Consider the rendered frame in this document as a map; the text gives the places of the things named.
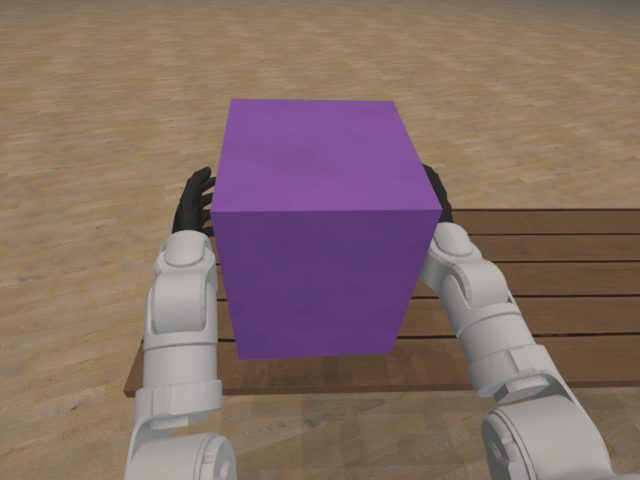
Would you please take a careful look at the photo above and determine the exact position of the robot left hand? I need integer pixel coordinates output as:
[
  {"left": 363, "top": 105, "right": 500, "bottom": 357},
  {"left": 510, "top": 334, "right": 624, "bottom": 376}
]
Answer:
[{"left": 172, "top": 167, "right": 216, "bottom": 237}]

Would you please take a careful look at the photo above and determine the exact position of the right robot forearm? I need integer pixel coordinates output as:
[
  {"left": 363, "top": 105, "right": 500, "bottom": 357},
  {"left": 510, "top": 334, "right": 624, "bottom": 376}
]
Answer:
[{"left": 419, "top": 222, "right": 612, "bottom": 470}]

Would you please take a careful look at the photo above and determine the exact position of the table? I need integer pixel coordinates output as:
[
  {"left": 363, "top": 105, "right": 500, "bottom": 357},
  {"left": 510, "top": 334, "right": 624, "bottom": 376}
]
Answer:
[{"left": 123, "top": 208, "right": 640, "bottom": 398}]

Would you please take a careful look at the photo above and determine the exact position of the right robot upper arm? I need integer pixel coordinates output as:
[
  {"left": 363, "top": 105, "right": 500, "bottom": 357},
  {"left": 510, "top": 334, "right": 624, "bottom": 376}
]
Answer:
[{"left": 481, "top": 395, "right": 640, "bottom": 480}]

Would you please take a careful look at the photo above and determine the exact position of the left robot upper arm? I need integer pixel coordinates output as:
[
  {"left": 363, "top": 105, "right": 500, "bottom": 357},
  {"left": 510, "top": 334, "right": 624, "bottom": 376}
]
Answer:
[{"left": 125, "top": 432, "right": 237, "bottom": 480}]

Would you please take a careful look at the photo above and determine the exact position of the carton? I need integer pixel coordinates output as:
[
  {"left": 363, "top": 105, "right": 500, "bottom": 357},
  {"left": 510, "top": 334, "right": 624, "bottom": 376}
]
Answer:
[{"left": 210, "top": 98, "right": 443, "bottom": 360}]

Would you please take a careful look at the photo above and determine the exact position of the left robot forearm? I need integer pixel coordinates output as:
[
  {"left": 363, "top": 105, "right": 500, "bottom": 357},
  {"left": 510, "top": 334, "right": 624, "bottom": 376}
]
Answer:
[{"left": 123, "top": 230, "right": 223, "bottom": 480}]

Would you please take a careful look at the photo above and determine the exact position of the robot right hand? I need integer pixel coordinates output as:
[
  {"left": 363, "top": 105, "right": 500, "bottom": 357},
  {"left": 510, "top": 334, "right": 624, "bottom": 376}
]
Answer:
[{"left": 422, "top": 163, "right": 454, "bottom": 223}]

